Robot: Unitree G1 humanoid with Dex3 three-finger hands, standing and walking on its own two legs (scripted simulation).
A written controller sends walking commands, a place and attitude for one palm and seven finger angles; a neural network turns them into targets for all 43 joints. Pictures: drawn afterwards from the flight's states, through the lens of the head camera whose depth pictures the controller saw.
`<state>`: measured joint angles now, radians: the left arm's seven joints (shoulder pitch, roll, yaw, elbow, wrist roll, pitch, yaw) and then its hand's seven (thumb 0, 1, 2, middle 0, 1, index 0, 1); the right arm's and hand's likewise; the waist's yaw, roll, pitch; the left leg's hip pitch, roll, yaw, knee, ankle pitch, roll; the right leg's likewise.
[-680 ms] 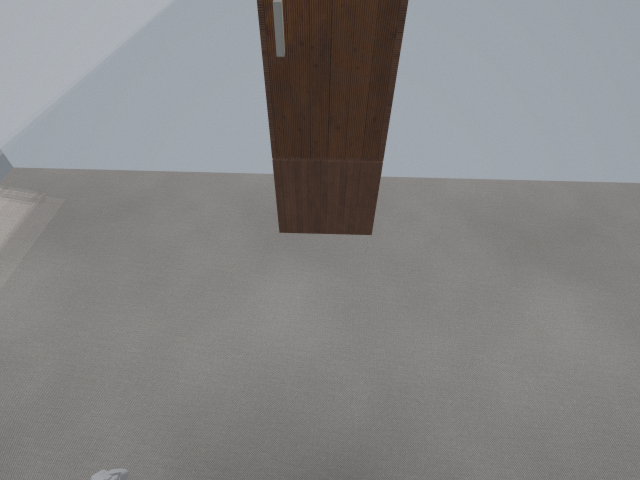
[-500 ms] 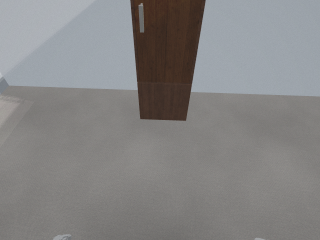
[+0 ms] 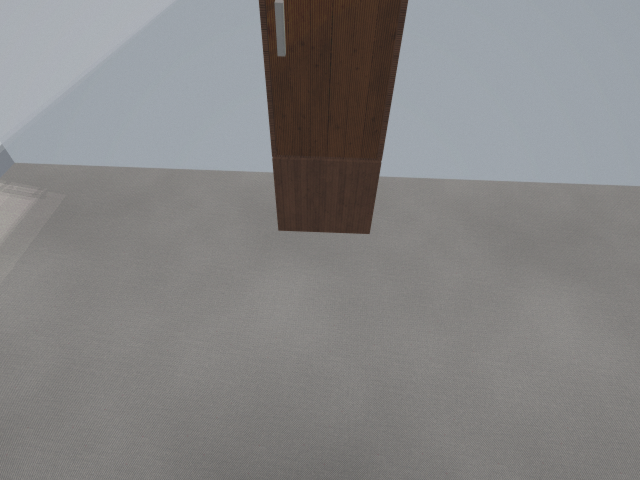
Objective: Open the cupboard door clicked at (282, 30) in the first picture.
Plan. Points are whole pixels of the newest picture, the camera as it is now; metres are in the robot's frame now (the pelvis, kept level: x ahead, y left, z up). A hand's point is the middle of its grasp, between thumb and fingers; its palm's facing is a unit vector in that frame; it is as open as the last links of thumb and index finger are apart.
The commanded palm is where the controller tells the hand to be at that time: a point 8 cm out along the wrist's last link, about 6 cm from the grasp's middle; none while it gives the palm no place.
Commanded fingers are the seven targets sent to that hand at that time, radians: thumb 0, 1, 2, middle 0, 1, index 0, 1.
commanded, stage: stand and wait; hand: left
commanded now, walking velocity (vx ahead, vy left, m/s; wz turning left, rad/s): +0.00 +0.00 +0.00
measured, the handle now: (281, 26) +1.20 +0.19 +0.09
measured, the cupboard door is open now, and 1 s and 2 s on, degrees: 0 0 0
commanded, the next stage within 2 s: look at it before walking up in 0.14 s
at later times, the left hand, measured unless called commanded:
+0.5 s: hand out of the picture +0.07 +0.25 -0.16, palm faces -0.03 -0.94 -0.33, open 7.4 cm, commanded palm none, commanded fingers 0.00 0.90 0.90 -0.20 -0.30 -0.20 -0.30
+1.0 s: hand out of the picture +0.06 +0.24 -0.16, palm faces -0.03 -0.95 -0.31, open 7.4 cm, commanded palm none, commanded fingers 0.00 0.90 0.90 -0.20 -0.30 -0.20 -0.30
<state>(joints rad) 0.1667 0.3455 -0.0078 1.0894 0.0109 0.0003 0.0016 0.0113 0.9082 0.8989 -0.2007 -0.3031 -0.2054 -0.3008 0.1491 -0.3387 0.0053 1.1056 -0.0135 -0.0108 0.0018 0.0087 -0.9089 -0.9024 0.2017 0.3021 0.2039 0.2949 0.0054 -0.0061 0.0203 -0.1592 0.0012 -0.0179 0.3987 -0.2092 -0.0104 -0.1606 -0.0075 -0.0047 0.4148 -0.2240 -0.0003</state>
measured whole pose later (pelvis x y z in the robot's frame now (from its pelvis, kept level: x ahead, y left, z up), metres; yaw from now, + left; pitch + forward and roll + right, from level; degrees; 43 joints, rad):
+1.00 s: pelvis +0.02 +0.01 +0.00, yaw -1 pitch -1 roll +0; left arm 0.20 0.31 -0.01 1.09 0.02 0.01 0.00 0.01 0.91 0.90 -0.20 -0.30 -0.20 -0.30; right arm 0.16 -0.30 0.01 1.11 -0.02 -0.01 0.00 0.01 -0.91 -0.90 0.20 0.30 0.20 0.29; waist 0.02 -0.01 -0.02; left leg -0.15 0.00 0.01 0.42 -0.25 0.00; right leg -0.16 -0.01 0.02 0.43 -0.26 0.01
